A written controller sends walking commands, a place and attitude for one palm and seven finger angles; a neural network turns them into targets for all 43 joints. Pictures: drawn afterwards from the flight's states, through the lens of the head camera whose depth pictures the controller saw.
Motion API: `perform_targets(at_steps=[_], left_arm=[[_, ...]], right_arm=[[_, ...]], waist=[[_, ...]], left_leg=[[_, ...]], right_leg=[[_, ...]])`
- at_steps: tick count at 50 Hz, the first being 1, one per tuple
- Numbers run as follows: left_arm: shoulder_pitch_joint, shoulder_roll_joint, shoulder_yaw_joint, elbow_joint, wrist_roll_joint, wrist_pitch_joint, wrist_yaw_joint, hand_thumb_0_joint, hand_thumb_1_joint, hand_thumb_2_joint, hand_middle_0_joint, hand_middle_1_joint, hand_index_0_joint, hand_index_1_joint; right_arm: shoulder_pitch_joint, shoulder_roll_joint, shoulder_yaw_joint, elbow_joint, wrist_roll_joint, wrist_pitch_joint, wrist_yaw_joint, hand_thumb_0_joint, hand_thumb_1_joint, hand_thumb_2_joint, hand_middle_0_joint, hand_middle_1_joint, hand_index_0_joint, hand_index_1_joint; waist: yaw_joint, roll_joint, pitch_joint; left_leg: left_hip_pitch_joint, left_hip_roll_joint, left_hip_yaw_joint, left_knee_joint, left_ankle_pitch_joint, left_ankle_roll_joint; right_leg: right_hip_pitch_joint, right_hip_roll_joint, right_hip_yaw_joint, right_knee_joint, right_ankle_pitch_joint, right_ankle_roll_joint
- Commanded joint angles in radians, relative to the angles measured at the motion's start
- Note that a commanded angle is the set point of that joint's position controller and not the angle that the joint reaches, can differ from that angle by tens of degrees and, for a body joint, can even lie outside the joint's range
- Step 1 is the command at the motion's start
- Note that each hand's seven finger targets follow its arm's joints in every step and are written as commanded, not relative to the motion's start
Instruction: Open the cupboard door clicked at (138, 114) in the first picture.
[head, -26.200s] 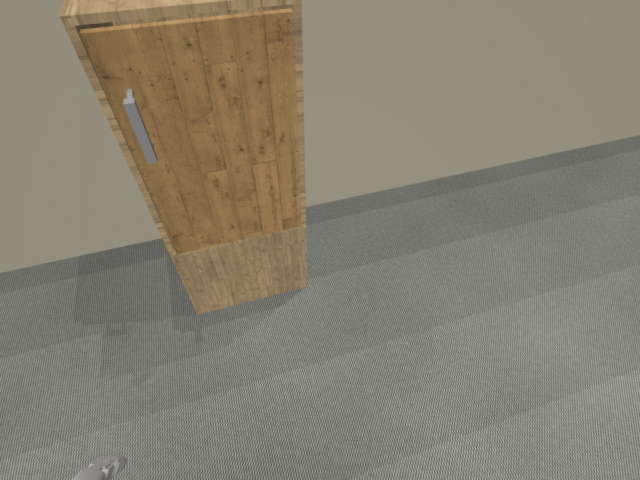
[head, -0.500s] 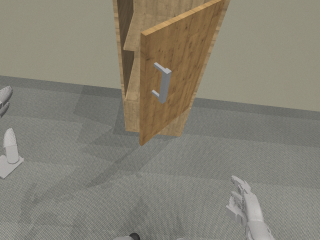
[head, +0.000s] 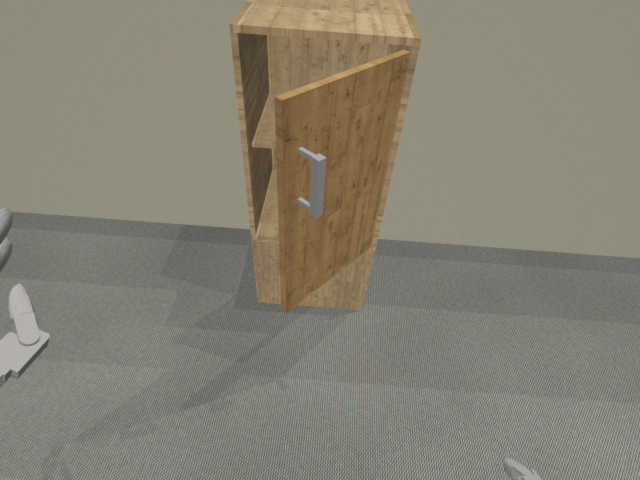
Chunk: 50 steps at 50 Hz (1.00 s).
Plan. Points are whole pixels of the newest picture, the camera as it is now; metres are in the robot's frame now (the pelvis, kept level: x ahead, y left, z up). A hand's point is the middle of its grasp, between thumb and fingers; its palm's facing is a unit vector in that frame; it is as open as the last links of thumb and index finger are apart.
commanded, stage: stop stepping back and stand still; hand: left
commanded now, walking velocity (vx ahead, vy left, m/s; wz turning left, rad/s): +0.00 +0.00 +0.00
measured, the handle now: (310, 182) +0.64 +0.04 +0.03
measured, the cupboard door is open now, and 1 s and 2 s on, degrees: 49 49 49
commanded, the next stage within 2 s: let the arm hang, fingers relaxed in 0.22 s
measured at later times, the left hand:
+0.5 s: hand out of the picture +0.13 +0.26 -0.08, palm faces +0.08 -0.92 -0.39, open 7.4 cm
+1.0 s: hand out of the picture -0.08 +0.23 -0.16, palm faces +0.06 -0.96 -0.28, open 7.4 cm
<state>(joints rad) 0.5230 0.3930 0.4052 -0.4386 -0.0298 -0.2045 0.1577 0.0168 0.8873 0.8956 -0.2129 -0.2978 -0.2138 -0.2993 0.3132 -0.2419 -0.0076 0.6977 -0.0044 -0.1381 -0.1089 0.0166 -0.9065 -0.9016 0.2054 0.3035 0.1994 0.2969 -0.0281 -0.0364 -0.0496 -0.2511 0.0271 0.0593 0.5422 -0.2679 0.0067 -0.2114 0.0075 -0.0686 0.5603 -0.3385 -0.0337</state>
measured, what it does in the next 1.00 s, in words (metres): stands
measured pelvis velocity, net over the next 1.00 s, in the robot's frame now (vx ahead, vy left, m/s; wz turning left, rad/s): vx -0.04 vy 0.01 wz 0.05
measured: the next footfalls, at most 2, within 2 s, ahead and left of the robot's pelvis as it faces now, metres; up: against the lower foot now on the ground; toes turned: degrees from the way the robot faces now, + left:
none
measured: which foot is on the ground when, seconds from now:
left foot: down 0.00-1.00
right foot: down 0.00-1.00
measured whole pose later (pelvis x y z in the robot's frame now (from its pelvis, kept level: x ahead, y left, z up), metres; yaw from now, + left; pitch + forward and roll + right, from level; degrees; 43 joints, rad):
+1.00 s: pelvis -0.04 +0.01 +0.01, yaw +3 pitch -2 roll +0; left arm 0.28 0.25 0.02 1.18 0.01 0.01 0.01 0.01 0.91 0.90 -0.20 -0.30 -0.20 -0.30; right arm 0.26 -0.21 0.00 1.14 -0.02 0.02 -0.02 0.01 -0.91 -0.90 0.20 0.30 0.20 0.30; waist 0.00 0.03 0.07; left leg -0.24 -0.01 0.02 0.41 -0.15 0.02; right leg -0.18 0.00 -0.06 0.42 -0.22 -0.02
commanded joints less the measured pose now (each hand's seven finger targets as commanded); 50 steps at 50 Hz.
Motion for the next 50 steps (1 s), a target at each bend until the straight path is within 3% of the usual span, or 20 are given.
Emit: perform_targets(at_steps=[1,3,5,8,10,15,16,17,18,19,20,21,23,24,25,28,31,33,40,50], left_arm=[[-0.032,0.209,0.135,-0.249,0.007,-0.077,0.014,0.0,0.9,0.9,-0.2,-0.3,-0.2,-0.3],[-0.009,0.2,0.134,-0.216,0.002,-0.075,0.012,0.0,0.9,0.9,-0.2,-0.3,-0.2,-0.3],[0.023,0.194,0.132,-0.193,-0.007,-0.076,0.008,0.0,0.9,0.9,-0.2,-0.3,-0.2,-0.3],[0.032,0.197,0.136,-0.178,-0.013,-0.075,0.008,0.0,0.9,0.9,-0.2,-0.3,-0.2,-0.3],[0.017,0.209,0.146,-0.19,-0.013,-0.073,0.008,0.0,0.9,0.9,-0.2,-0.3,-0.2,-0.3],[-0.029,0.192,0.122,-0.189,-0.006,-0.071,0.002,0.0,0.9,0.9,-0.2,-0.3,-0.2,-0.3],[-0.104,0.005,-0.291,0.569,0.08,0.1,-0.138,0.0,0.9,0.9,-0.2,-0.3,-0.2,-0.3],[-0.086,-0.036,-0.276,0.606,0.066,0.182,-0.154,0.0,0.9,0.9,-0.2,-0.3,-0.2,-0.3],[-0.095,-0.066,-0.297,0.644,0.062,0.201,-0.155,0.0,0.9,0.9,-0.2,-0.3,-0.2,-0.3],[-0.119,-0.057,-0.301,0.689,0.063,0.204,-0.156,0.0,0.9,0.9,-0.2,-0.3,-0.2,-0.3],[-0.147,-0.034,-0.304,0.746,0.065,0.199,-0.156,0.0,0.9,0.9,-0.2,-0.3,-0.2,-0.3],[-0.153,-0.017,-0.304,0.815,0.066,0.193,-0.156,0.0,0.9,0.9,-0.2,-0.3,-0.2,-0.3],[-0.225,0.034,-0.311,0.95,0.07,0.185,-0.154,0.0,0.9,0.9,-0.2,-0.3,-0.2,-0.3],[-0.269,0.05,-0.321,1.017,0.066,0.183,-0.154,0.0,0.9,0.9,-0.2,-0.3,-0.2,-0.3],[-0.303,0.065,-0.33,1.071,0.062,0.184,-0.152,0.0,0.9,0.9,-0.2,-0.3,-0.2,-0.3],[-0.326,0.032,-0.363,1.238,0.048,0.189,-0.146,0.0,0.9,0.9,-0.2,-0.3,-0.2,-0.3],[-0.288,0.006,-0.373,1.372,0.044,0.191,-0.145,0.0,0.9,0.9,-0.2,-0.3,-0.2,-0.3],[-0.263,-0.01,-0.372,1.437,0.041,0.192,-0.145,0.0,0.9,0.9,-0.2,-0.3,-0.2,-0.3],[-0.229,-0.031,-0.375,1.543,0.04,0.194,-0.143,0.0,0.9,0.9,-0.2,-0.3,-0.2,-0.3],[-0.247,-0.006,-0.366,1.559,0.04,0.193,-0.138,0.0,0.9,0.9,-0.2,-0.3,-0.2,-0.3]], right_arm=[[-0.159,-0.1,-0.023,-0.189,-0.005,-0.081,0.006,0.0,-0.9,-0.9,0.2,0.3,0.2,0.3],[-0.156,-0.104,-0.028,-0.188,-0.001,-0.086,0.014,0.0,-0.9,-0.9,0.2,0.3,0.2,0.3],[-0.155,-0.102,-0.033,-0.19,0.001,-0.087,0.023,0.0,-0.9,-0.9,0.2,0.3,0.2,0.3],[-0.152,-0.084,-0.03,-0.187,0.002,-0.075,0.033,0.0,-0.9,-0.9,0.2,0.3,0.2,0.3],[-0.162,-0.085,-0.03,-0.189,-0.002,-0.069,0.03,0.0,-0.9,-0.9,0.2,0.3,0.2,0.3],[-0.183,-0.087,-0.023,-0.2,-0.005,-0.063,0.017,0.0,-0.9,-0.9,0.2,0.3,0.2,0.3],[-0.209,-0.275,-0.079,0.039,0.002,-0.063,0.11,0.0,-0.9,-0.9,0.2,0.3,0.2,0.3],[-0.151,-0.211,-0.076,0.033,0.004,0.014,0.111,0.0,-0.9,-0.9,0.2,0.3,0.2,0.3],[-0.158,-0.189,-0.057,0.028,-0.006,0.04,0.107,0.0,-0.9,-0.9,0.2,0.3,0.2,0.3],[-0.166,-0.181,-0.042,0.018,-0.013,0.058,0.105,0.0,-0.9,-0.9,0.2,0.3,0.2,0.3],[-0.17,-0.18,-0.037,0.02,-0.022,0.066,0.102,0.0,-0.9,-0.9,0.2,0.3,0.2,0.3],[-0.179,-0.186,-0.035,0.033,-0.023,0.071,0.102,0.0,-0.9,-0.9,0.2,0.3,0.2,0.3],[-0.189,-0.183,-0.036,0.074,-0.017,0.09,0.103,0.0,-0.9,-0.9,0.2,0.3,0.2,0.3],[-0.19,-0.187,-0.038,0.1,-0.017,0.1,0.103,0.0,-0.9,-0.9,0.2,0.3,0.2,0.3],[-0.188,-0.184,-0.036,0.12,-0.017,0.111,0.106,0.0,-0.9,-0.9,0.2,0.3,0.2,0.3],[-0.189,-0.153,-0.018,0.199,-0.022,0.126,0.103,0.0,-0.9,-0.9,0.2,0.3,0.2,0.3],[-0.17,-0.132,-0.011,0.259,-0.016,0.131,0.096,0.0,-0.9,-0.9,0.2,0.3,0.2,0.3],[-0.148,-0.126,-0.011,0.297,-0.017,0.136,0.09,0.0,-0.9,-0.9,0.2,0.3,0.2,0.3],[-0.068,-0.12,-0.022,0.367,-0.012,0.142,0.08,0.0,-0.9,-0.9,0.2,0.3,0.2,0.3],[-0.046,-0.126,-0.03,0.398,-0.014,0.137,0.082,0.0,-0.9,-0.9,0.2,0.3,0.2,0.3]], waist=[[0.017,0.183,0.033],[0.019,0.103,0.013],[0.015,0.069,-0.012],[0.009,-0.015,-0.017],[0.011,0.01,0.003],[0.022,0.118,-0.005],[-0.021,0.161,0.069],[0.008,0.173,0.0],[0.017,0.159,-0.033],[0.025,0.107,-0.033],[0.034,-0.011,-0.049],[0.047,-0.072,-0.075],[0.033,-0.195,-0.076],[0.019,-0.188,-0.055],[0.009,-0.117,-0.022],[0.009,0.118,0.015],[0.021,0.126,0.039],[0.021,0.187,0.044],[0.02,0.073,0.086],[0.028,0.039,0.109]], left_leg=[[-0.038,0.163,-0.222,-0.21,0.094,0.094],[-0.058,0.124,-0.149,-0.149,0.147,0.071],[-0.056,0.057,-0.079,-0.078,0.128,0.035],[-0.021,0.008,-0.04,-0.003,0.067,0.013],[0.008,0.008,-0.047,-0.043,0.075,0.01],[0.054,0.061,-0.095,-0.177,0.19,0.02],[-0.069,0.103,-0.161,-0.059,0.367,0.05],[-0.047,0.125,-0.155,-0.101,0.427,0.056],[-0.074,0.164,-0.212,-0.12,0.36,0.089],[-0.09,0.174,-0.251,-0.137,0.328,0.113],[-0.067,0.167,-0.265,-0.13,0.359,0.113],[-0.064,0.144,-0.243,-0.102,0.368,0.102],[-0.025,0.059,-0.152,-0.042,0.265,0.05],[0.016,0.029,-0.13,-0.034,0.211,0.037],[0.041,0.016,-0.119,-0.042,0.181,0.029],[0.069,0.053,-0.139,-0.141,0.189,0.026],[0.045,0.061,-0.147,-0.189,0.102,0.024],[0.044,0.06,-0.153,-0.21,0.033,0.025],[0.048,0.07,-0.163,-0.225,-0.011,0.033],[0.032,0.07,-0.166,-0.241,0.001,0.039]], right_leg=[[-0.016,-0.01,0.035,-0.007,0.088,0.032],[0.041,-0.027,0.069,-0.068,0.178,0.023],[0.057,-0.08,0.155,-0.128,0.248,-0.003],[0.004,-0.15,0.234,-0.222,0.205,-0.035],[-0.026,-0.144,0.211,-0.239,0.172,-0.033],[0.009,-0.05,0.109,-0.179,0.23,0.025],[-0.1,-0.093,0.034,0.018,0.327,0.01],[-0.082,-0.068,0.054,0.04,0.193,0.013],[-0.082,-0.049,0.051,0.084,0.032,0.018],[-0.074,-0.041,0.063,0.098,-0.023,0.021],[-0.048,-0.039,0.077,0.067,0.013,0.015],[0.007,-0.057,0.087,0.007,0.129,0.011],[0.023,-0.125,0.159,-0.107,0.277,-0.017],[-0.017,-0.154,0.186,-0.148,0.283,-0.037],[-0.051,-0.167,0.196,-0.174,0.257,-0.051],[-0.04,-0.12,0.166,-0.179,0.175,-0.026],[0.002,-0.111,0.151,-0.223,0.108,-0.018],[0.003,-0.106,0.152,-0.246,0.069,-0.024],[-0.024,-0.106,0.122,-0.271,0.008,-0.03],[-0.021,-0.112,0.118,-0.258,0.0,-0.033]])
